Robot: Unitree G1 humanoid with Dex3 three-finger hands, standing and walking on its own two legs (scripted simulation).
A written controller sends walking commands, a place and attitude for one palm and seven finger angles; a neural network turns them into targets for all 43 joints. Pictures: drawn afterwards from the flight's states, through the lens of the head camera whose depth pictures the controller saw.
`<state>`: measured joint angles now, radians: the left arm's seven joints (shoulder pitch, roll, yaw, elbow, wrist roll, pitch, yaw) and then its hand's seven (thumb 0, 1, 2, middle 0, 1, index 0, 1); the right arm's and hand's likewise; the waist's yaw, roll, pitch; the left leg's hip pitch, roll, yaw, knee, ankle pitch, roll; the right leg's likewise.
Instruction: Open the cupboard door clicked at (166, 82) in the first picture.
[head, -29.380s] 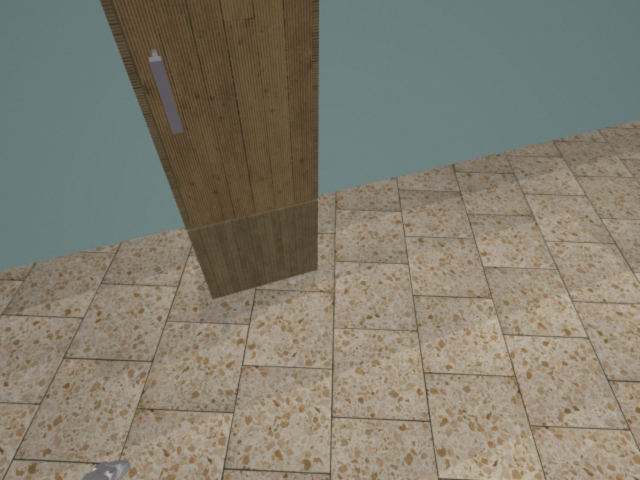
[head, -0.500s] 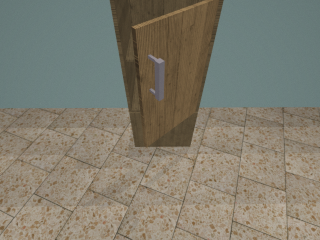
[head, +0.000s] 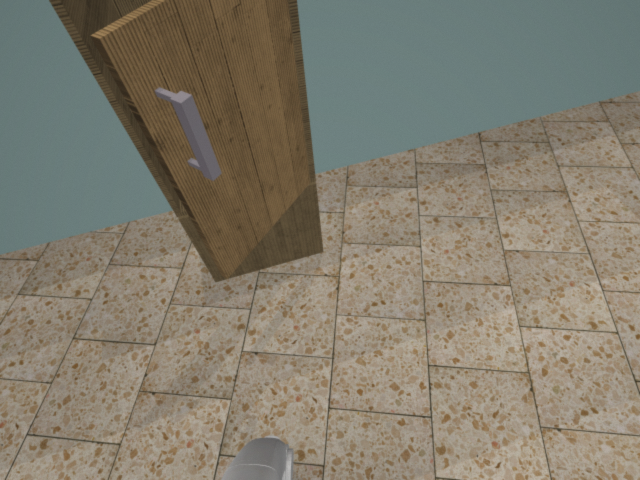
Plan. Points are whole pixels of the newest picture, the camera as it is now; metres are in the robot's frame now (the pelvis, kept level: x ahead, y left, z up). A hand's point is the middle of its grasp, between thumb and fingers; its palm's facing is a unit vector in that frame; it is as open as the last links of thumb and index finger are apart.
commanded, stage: walk to a spot facing it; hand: left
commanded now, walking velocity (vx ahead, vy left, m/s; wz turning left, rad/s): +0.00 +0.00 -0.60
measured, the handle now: (189, 135) +0.58 +0.25 +0.07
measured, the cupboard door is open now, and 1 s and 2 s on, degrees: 41 41 41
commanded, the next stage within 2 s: none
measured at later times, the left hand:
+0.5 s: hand (192, 474) +0.13 +0.21 -0.16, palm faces -0.23 -0.95 -0.22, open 7.4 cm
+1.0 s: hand (267, 433) +0.19 +0.11 -0.17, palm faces -0.54 -0.82 -0.17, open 7.4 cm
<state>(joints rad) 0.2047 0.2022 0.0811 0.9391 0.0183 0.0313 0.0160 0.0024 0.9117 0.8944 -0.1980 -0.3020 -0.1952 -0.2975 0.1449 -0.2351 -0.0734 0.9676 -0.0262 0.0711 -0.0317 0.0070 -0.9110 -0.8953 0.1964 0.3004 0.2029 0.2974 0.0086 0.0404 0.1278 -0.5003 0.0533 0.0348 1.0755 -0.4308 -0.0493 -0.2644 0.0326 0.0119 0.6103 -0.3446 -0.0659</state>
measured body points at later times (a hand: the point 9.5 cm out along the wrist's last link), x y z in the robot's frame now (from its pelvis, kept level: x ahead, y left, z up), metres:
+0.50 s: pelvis +0.00 +0.02 +0.00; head +0.06 +0.02 +0.45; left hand +0.15 +0.26 -0.14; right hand +0.03 -0.23 -0.13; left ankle +0.04 +0.16 -0.73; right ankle -0.04 -0.09 -0.67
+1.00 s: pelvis +0.02 +0.01 +0.00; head +0.07 -0.01 +0.44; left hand +0.22 +0.16 -0.16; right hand -0.07 -0.25 -0.13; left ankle +0.08 +0.10 -0.73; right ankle -0.04 -0.10 -0.71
